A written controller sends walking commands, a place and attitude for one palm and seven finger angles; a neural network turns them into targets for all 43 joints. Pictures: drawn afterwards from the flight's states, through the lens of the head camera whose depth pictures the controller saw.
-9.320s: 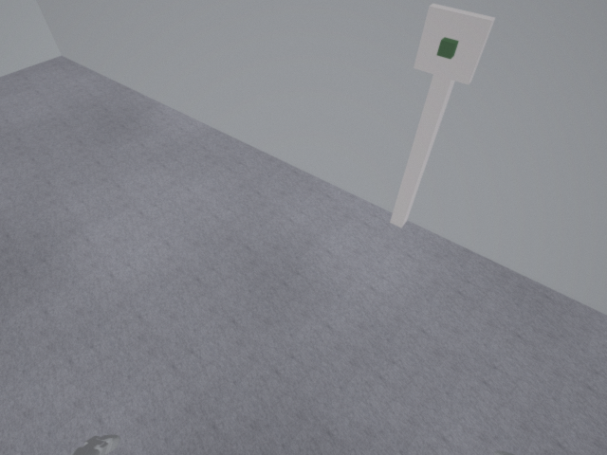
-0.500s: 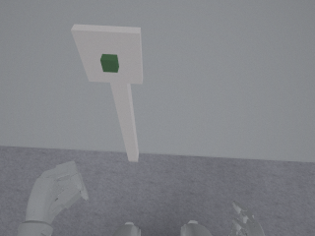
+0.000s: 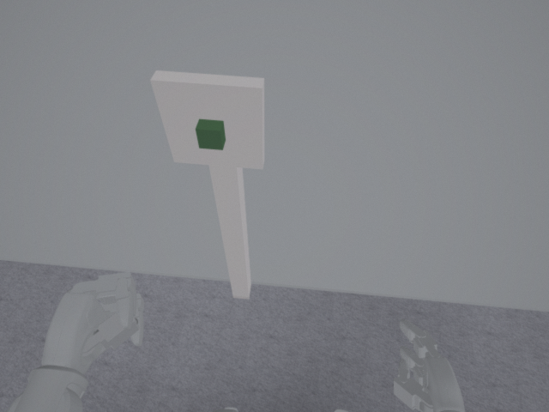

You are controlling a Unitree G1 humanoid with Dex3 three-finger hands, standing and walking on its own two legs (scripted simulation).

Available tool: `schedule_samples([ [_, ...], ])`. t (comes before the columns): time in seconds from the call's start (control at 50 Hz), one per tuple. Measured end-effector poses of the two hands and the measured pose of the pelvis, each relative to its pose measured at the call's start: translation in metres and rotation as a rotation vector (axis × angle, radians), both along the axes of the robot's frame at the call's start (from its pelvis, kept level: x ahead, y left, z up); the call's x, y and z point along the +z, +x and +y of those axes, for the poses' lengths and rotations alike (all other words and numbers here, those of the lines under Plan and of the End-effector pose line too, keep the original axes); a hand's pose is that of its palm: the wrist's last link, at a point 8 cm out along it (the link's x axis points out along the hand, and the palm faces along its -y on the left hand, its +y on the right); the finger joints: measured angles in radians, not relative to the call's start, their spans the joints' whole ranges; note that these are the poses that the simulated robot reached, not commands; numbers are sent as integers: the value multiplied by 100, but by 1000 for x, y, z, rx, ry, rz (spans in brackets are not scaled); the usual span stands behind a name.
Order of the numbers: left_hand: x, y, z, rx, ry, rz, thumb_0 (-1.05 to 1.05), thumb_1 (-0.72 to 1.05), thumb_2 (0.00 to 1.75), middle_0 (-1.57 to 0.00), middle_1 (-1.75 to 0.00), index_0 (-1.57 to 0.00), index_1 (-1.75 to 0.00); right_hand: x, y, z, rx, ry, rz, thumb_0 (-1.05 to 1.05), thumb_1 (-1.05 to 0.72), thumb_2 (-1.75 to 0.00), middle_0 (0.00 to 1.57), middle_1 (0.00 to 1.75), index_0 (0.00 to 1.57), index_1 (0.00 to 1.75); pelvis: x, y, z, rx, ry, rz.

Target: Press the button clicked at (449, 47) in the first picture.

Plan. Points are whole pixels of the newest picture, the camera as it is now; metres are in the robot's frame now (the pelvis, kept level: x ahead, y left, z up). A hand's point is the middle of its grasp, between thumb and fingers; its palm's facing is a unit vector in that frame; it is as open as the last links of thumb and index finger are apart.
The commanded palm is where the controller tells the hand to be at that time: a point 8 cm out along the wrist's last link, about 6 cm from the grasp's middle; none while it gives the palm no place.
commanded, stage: raise the hand and make a fist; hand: left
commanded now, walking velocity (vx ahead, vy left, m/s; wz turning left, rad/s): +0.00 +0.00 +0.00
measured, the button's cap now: (211, 133) +0.54 +0.16 +0.09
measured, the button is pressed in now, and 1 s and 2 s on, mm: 0 0 0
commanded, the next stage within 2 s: aim a knuckle at the button in 0.62 s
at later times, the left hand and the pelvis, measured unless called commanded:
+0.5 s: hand (134, 303) +0.23 +0.19 +0.08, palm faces -0.01 -1.00 -0.06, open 3.1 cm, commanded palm +0.20 +0.25 +0.09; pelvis +0.00 -0.01 +0.01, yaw +0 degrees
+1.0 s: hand (155, 278) +0.27 +0.18 +0.08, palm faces -0.04 -1.00 -0.04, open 3.1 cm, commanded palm +0.25 +0.24 +0.08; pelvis -0.01 -0.01 +0.01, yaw +0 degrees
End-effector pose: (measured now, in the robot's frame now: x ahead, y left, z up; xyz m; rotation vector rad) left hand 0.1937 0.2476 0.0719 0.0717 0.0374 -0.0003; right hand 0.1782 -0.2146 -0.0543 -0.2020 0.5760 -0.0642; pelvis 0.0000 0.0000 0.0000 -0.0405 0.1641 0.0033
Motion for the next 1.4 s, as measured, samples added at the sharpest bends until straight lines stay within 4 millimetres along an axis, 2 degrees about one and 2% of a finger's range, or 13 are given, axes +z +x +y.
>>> schedule_samples([
  [0.1,6,7,4,-1,5,0,2,90,90,-130,-150,-130,-150,-4,-7,-3,-2,2,32,1,-90,-90,20,30,20,30,4,2,-2,1,2,-8],
  [0.26,17,18,8,-4,1,-12,2,90,90,-130,-150,-130,-150,-3,-21,-22,-36,-24,68,1,-90,-90,20,30,20,30,10,4,-6,0,9,-21],
  [0.44,15,19,1,-11,-14,-1,2,90,90,-130,-150,-130,-150,4,-26,-37,-63,-44,53,1,-90,-90,20,30,20,30,14,3,-9,-8,16,-31],
  [0.8,13,14,-1,-5,-17,-6,2,90,90,-130,-150,-130,-150,2,-21,-24,-24,-19,39,1,-90,-90,20,30,20,30,13,-3,-10,0,17,-41],
  [1.0,9,55,-13,-40,-34,-29,2,90,90,-130,-150,-130,-150,-6,-30,-26,-34,-30,77,1,-90,-90,20,30,20,30,11,-8,-9,-3,22,-29],
  [1.16,7,86,-13,-26,-37,-25,2,90,90,-130,-150,-130,-150,-10,-46,-34,-75,-36,136,1,-90,-90,20,30,20,30,12,-7,-9,-16,27,-17],
  [1.4,-3,135,-26,-38,-41,-13,2,90,90,-130,-150,-130,-150,-25,-71,-43,-114,-49,263,1,-90,-90,20,30,20,30,10,-8,-8,-23,30,15],
])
